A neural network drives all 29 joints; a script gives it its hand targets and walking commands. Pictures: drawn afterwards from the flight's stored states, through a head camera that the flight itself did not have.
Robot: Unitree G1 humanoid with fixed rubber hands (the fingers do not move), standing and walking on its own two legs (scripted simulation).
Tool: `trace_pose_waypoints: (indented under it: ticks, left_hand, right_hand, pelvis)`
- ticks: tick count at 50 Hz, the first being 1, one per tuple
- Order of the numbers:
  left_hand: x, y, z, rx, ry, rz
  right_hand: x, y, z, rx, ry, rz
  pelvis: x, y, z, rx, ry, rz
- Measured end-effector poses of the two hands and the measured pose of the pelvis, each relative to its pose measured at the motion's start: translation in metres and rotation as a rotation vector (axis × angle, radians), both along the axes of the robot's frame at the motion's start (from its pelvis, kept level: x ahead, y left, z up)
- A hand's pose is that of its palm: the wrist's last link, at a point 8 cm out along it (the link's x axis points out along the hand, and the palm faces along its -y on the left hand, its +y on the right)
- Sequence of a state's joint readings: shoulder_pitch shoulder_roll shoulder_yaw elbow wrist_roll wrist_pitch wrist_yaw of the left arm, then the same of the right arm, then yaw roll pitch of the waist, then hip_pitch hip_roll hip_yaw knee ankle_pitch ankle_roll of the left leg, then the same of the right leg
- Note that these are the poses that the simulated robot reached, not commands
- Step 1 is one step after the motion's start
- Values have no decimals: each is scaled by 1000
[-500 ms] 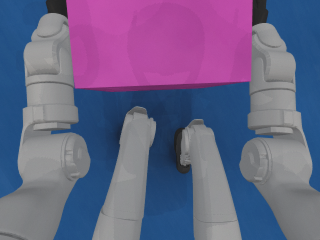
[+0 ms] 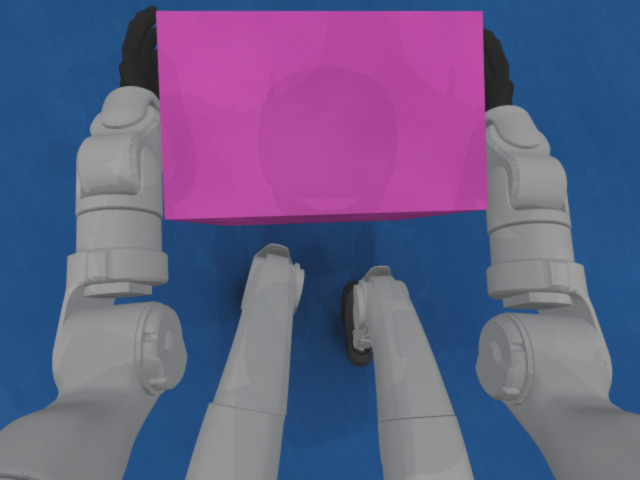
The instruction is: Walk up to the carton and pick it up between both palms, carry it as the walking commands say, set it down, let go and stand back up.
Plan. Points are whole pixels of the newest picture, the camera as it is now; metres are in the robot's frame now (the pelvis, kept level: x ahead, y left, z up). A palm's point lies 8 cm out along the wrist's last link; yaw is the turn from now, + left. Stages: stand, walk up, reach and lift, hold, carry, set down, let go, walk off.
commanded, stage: reach and lift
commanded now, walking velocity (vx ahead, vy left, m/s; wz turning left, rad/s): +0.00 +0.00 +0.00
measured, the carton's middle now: (316, 150) +0.44 +0.05 -0.11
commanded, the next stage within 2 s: none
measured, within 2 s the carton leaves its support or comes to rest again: neither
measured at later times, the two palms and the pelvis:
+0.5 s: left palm (127, 81) +0.45 +0.21 +0.01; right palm (544, 102) +0.47 -0.14 +0.02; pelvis +0.02 +0.00 +0.07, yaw +0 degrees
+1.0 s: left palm (22, 21) +0.43 +0.22 +0.13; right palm out of the picture +0.45 -0.14 +0.14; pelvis +0.08 +0.01 +0.13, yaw +1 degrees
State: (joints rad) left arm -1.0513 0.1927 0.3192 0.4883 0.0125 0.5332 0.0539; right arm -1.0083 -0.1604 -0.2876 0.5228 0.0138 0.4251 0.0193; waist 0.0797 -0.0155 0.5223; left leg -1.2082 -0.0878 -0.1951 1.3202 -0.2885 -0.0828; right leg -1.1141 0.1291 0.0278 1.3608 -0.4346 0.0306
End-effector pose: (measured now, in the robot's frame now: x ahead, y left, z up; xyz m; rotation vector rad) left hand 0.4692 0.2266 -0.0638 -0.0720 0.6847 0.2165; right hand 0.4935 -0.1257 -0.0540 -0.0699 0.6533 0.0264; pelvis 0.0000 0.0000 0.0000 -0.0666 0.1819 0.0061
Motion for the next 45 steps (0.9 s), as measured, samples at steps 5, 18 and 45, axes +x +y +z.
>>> trace_pose_waypoints:
  ticks: [5, 18, 45]
  left_hand:
    - [-2, -2, 17, -3, -2, -3]
    - [-11, -12, 57, 4, 13, -20]
    - [-42, -7, 148, 2, 16, -28]
  right_hand:
    - [-4, -3, 17, 4, 0, -5]
    - [-16, -14, 55, 3, 16, -9]
    - [-42, -10, 151, 18, 30, -3]
  pelvis:
    - [2, 0, 12, 5, -24, 4]
    - [13, -1, 49, 23, -74, 3]
    - [51, 8, 116, 27, -92, 16]
